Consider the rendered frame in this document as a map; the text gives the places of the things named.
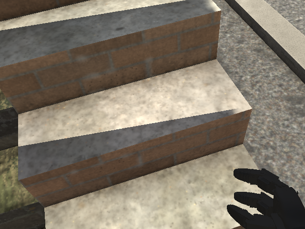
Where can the robot right hand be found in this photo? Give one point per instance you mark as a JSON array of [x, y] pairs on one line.
[[284, 211]]

